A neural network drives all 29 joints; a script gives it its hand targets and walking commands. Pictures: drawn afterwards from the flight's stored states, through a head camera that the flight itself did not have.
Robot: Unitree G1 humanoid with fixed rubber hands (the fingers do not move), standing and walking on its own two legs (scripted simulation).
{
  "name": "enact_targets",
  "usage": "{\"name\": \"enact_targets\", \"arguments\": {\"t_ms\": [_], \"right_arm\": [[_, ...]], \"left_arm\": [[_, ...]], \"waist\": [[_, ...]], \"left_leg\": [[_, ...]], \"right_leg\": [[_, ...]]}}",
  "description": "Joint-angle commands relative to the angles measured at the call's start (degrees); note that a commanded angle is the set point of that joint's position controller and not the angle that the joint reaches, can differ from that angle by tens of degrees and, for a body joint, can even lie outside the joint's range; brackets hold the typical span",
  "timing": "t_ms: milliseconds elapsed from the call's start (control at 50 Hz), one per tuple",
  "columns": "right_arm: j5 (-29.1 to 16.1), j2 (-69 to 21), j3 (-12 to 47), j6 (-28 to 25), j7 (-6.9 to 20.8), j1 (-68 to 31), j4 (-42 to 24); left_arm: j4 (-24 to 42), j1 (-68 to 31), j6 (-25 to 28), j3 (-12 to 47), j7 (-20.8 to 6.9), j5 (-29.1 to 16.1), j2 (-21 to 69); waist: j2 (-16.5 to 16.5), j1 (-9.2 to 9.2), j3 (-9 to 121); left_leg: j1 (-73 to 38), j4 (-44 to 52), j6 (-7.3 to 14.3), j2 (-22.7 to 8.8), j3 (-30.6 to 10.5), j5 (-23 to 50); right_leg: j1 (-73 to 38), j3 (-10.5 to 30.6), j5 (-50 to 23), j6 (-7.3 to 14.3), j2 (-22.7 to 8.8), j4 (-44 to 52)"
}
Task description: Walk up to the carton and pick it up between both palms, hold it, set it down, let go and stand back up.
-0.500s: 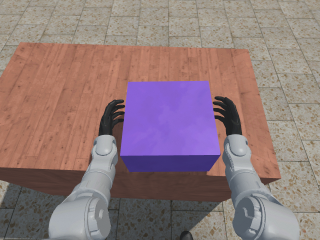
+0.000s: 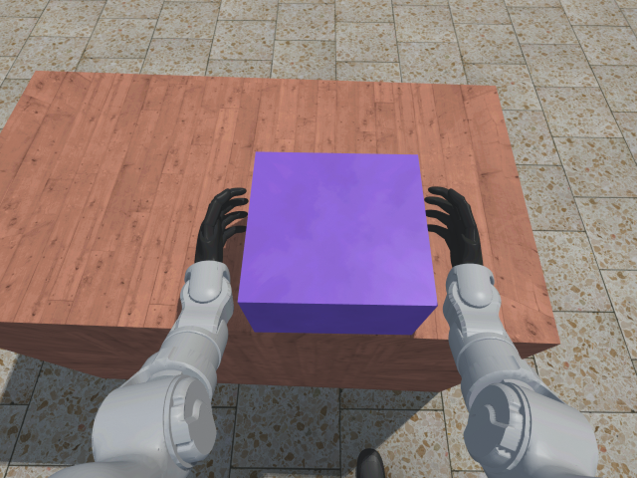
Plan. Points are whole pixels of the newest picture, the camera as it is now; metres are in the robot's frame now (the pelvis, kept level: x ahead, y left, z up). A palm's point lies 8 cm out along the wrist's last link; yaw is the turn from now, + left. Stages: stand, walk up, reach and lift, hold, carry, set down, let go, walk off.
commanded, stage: set down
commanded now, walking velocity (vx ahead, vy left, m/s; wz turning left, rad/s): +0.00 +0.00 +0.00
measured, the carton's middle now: (334, 244) +0.43 -0.02 -0.06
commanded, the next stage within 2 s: none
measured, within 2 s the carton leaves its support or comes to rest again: neither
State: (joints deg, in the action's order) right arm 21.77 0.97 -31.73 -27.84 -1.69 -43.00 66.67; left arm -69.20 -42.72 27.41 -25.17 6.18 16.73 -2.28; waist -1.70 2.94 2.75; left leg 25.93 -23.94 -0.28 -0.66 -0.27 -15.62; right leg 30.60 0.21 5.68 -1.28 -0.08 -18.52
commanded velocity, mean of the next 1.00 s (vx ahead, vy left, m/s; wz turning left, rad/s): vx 0.00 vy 0.00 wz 0.00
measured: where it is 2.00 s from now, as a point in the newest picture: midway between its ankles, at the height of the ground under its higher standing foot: outside the picture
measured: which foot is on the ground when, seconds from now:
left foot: down 0.00-1.00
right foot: down 0.00-1.00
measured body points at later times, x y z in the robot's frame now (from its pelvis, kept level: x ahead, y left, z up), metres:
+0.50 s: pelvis +0.00 +0.00 +0.00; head +0.13 +0.00 +0.43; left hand +0.42 +0.15 -0.02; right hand +0.41 -0.19 -0.01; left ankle -0.07 +0.11 -0.74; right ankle +0.01 -0.13 -0.74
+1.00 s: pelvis +0.00 +0.00 +0.00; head +0.13 +0.00 +0.43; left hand +0.42 +0.15 -0.02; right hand +0.41 -0.19 -0.01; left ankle -0.07 +0.11 -0.74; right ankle +0.01 -0.13 -0.74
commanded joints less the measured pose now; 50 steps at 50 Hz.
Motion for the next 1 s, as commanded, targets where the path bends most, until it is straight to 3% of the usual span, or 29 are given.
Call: {"name": "enact_targets", "arguments": {"t_ms": [0,60,120,140,180,220,260,280,300,360,420,480,500,520,560,620,660,720,740,780,800,840,860,880,900,920,940,960,980], "right_arm": [[10.47,-28.59,8.22,-2.25,9.24,-24.24,5.85],[11.26,-28.20,7.04,-2.03,9.36,-24.40,6.44],[11.41,-29.39,7.52,-2.15,9.60,-25.69,4.92],[10.64,-28.46,7.53,-1.90,9.51,-23.38,6.75],[11.07,-28.42,7.07,-2.30,9.12,-23.90,5.33],[12.11,-27.27,6.21,-2.64,9.01,-24.35,4.59],[11.33,-28.54,7.08,-2.21,9.01,-23.33,5.88],[12.55,-28.22,6.57,-2.05,8.88,-24.11,6.37],[12.69,-28.60,6.03,-1.27,9.14,-21.64,7.03],[12.18,-28.11,5.87,-2.06,9.33,-23.17,6.82],[13.33,-27.08,4.67,-2.48,8.94,-23.37,5.24],[13.03,-30.82,5.14,-1.36,9.47,-22.21,6.58],[13.12,-29.60,5.96,-1.50,9.18,-22.02,5.69],[12.98,-28.62,5.24,-1.84,8.96,-20.58,7.78],[12.62,-29.42,6.48,-1.08,9.12,-22.28,4.48],[11.88,-24.86,4.91,-2.73,8.82,-22.90,6.83],[12.64,-29.35,4.64,-1.84,8.85,-22.34,7.07],[12.61,-26.79,4.33,-1.66,9.25,-21.18,7.46],[13.59,-27.09,3.86,-1.51,9.05,-19.65,7.56],[13.22,-26.76,2.72,-0.90,9.02,-21.41,7.05],[12.08,-24.51,3.45,-1.28,8.74,-21.43,5.49],[13.36,-29.57,2.99,0.11,8.85,-20.75,6.36],[12.24,-24.93,3.76,-0.29,9.06,-20.59,5.37],[12.90,-28.51,3.27,0.19,8.41,-20.65,6.15],[11.99,-25.15,3.92,-0.52,8.52,-20.24,4.69],[14.19,-26.38,1.93,-0.44,8.60,-20.50,5.01],[15.26,-28.07,1.14,-0.24,8.63,-22.06,2.85],[12.35,-22.30,3.42,0.12,8.48,-21.23,3.33],[12.40,-22.75,2.14,0.19,8.13,-21.05,4.18]], "left_arm": [[-3.59,-32.72,4.16,9.36,-7.39,2.65,27.09],[-4.63,-31.97,4.44,8.81,-7.50,3.18,26.82],[-5.53,-31.52,3.97,7.02,-7.69,4.40,25.35],[-5.35,-29.83,4.00,7.39,-7.74,3.74,27.24],[-4.68,-30.74,4.14,8.43,-7.86,3.26,26.09],[-5.17,-30.90,3.87,8.50,-7.83,4.17,26.62],[-5.54,-30.31,3.90,6.14,-8.10,4.18,25.23],[-4.64,-31.58,4.31,8.00,-7.88,3.45,25.62],[-3.74,-31.78,4.33,7.30,-7.95,4.67,25.35],[-6.05,-29.94,3.31,6.23,-8.08,5.44,24.95],[-4.95,-30.53,3.95,7.61,-7.44,4.66,25.54],[-5.57,-29.79,3.61,5.51,-8.32,6.40,25.76],[-5.73,-29.08,3.55,4.60,-8.41,6.76,25.23],[-4.90,-27.75,3.81,6.11,-8.03,5.59,24.74],[-4.76,-30.41,4.05,4.55,-8.17,5.72,24.22],[-4.16,-29.27,4.15,7.29,-7.18,4.84,23.90],[-3.79,-29.34,3.55,6.62,-7.60,6.51,25.39],[-3.69,-28.57,3.50,4.51,-7.36,6.96,23.77],[-3.98,-28.03,3.18,4.36,-7.14,7.19,24.51],[-3.17,-28.89,3.13,4.00,-7.03,6.90,23.43],[-3.51,-27.76,3.31,5.70,-6.65,5.34,22.39],[-2.53,-29.18,3.00,3.44,-7.02,7.47,23.02],[-5.02,-27.56,2.55,2.92,-7.12,6.50,20.69],[-2.57,-28.85,2.89,3.85,-7.08,6.34,22.22],[-3.08,-28.07,2.85,5.17,-6.79,5.54,20.21],[-3.45,-29.37,2.78,4.19,-6.80,6.40,20.84],[-3.67,-30.43,3.17,2.16,-6.95,7.77,21.84],[-4.74,-29.65,3.26,1.81,-6.35,6.03,15.69],[-5.82,-30.38,2.49,0.96,-6.29,6.44,15.77]], "waist": [[0.64,-3.25,38.36],[-0.07,-3.13,36.08],[1.23,-4.99,34.99],[0.55,-3.33,35.90],[1.84,-2.69,36.18],[-0.62,-1.91,35.29],[0.85,-4.58,33.86],[2.96,-2.50,35.81],[0.82,-1.90,34.01],[-0.64,-2.93,33.96],[0.97,-1.30,35.67],[0.93,-2.82,30.64],[1.74,-4.26,31.45],[1.67,-1.07,32.49],[2.43,-3.43,33.70],[-1.36,-1.90,34.58],[-0.29,-1.59,31.27],[-0.21,-3.11,32.03],[-0.85,-1.95,30.94],[0.15,-2.29,30.32],[0.33,-0.92,32.55],[1.37,-2.74,29.48],[1.13,-2.38,31.47],[1.62,-2.50,29.32],[1.16,-1.50,31.22],[0.41,-0.84,30.77],[1.93,-1.82,30.91],[2.47,-2.79,31.14],[1.75,-1.95,29.76]], "left_leg": [[5.69,-1.10,-4.42,-1.00,5.16,26.19],[6.05,-1.69,-4.39,-0.90,5.63,27.28],[7.70,-1.20,-3.73,-0.77,5.75,25.61],[6.58,-0.76,-4.28,-1.06,5.00,27.79],[5.80,-0.91,-4.23,-0.68,5.23,24.31],[4.78,-2.26,-4.71,-0.86,4.66,27.60],[7.81,-1.25,-4.01,-0.99,5.97,24.57],[8.34,-1.44,-4.03,-0.71,5.15,23.29],[6.76,-1.21,-4.17,-0.81,5.32,23.51],[6.20,-2.60,-4.07,-0.81,4.83,27.33],[5.98,-2.62,-4.13,-0.72,5.09,25.80],[6.86,-1.49,-3.26,-0.93,4.93,22.35],[8.76,-1.07,-3.26,-0.40,5.51,22.43],[8.70,-0.97,-3.39,-0.53,4.61,23.21],[11.68,-0.32,-3.13,-0.18,5.71,19.68],[5.03,-2.72,-4.12,-1.20,3.91,28.87],[1.94,-2.80,-3.87,-1.34,4.03,28.10],[6.43,-0.65,-3.55,-0.91,5.06,23.81],[5.06,-1.25,-4.08,-1.11,4.67,25.86],[5.56,-2.41,-3.34,-1.10,4.33,26.88],[3.80,-2.31,-3.49,-0.93,4.72,27.03],[6.78,-1.91,-2.93,-0.74,5.25,23.90],[6.47,-0.42,-3.11,-0.58,4.55,23.76],[8.89,-1.54,-2.86,-0.23,5.09,21.36],[7.18,-2.17,-2.98,-0.44,4.74,25.22],[6.44,-2.73,-3.40,-0.83,4.56,25.27],[8.73,-1.53,-3.03,-0.26,4.57,21.30],[8.39,-0.95,-2.57,-0.26,5.45,20.63],[9.38,-1.05,-2.43,-0.03,4.87,20.91]], "right_leg": [[-21.46,-5.79,-18.78,1.55,0.00,-7.03],[-19.36,-5.68,-16.34,1.88,-0.13,-7.07],[-20.11,-5.73,-17.87,1.31,-0.29,-7.88],[-20.22,-5.68,-18.15,1.56,0.21,-7.36],[-17.94,-6.33,-14.80,1.60,0.48,-6.69],[-16.28,-6.26,-15.93,1.82,0.36,-7.24],[-20.37,-5.54,-15.51,1.51,0.23,-7.00],[-18.90,-5.73,-16.48,1.53,0.09,-6.93],[-18.44,-5.34,-14.53,1.68,0.25,-6.41],[-16.35,-5.60,-15.14,1.90,0.15,-6.78],[-15.40,-5.82,-15.19,1.60,0.16,-6.97],[-16.48,-5.90,-11.39,2.17,-0.25,-6.21],[-20.30,-5.43,-15.75,1.60,-0.29,-7.16],[-20.11,-5.83,-17.48,1.28,-0.21,-7.47],[-21.54,-5.30,-15.67,1.22,-0.16,-7.83],[-14.33,-5.84,-15.99,2.04,0.54,-7.46],[-11.16,-6.26,-10.06,1.79,0.87,-5.63],[-15.99,-5.90,-12.47,2.09,0.26,-6.08],[-14.79,-6.17,-11.93,1.82,0.54,-6.24],[-13.19,-5.48,-11.57,2.09,0.38,-6.16],[-13.55,-5.38,-12.11,1.89,0.42,-6.30],[-14.95,-5.33,-10.76,1.66,0.33,-6.43],[-17.14,-5.85,-13.00,1.64,0.40,-6.24],[-17.30,-5.04,-11.74,1.64,0.00,-7.09],[-15.64,-5.18,-14.06,1.49,0.66,-7.50],[-14.05,-5.81,-11.70,1.37,0.11,-6.76],[-14.59,-6.29,-9.63,1.35,0.11,-6.52],[-17.12,-5.51,-12.42,1.36,-0.08,-7.46],[-16.61,-5.57,-12.75,1.13,-0.28,-7.80]]}}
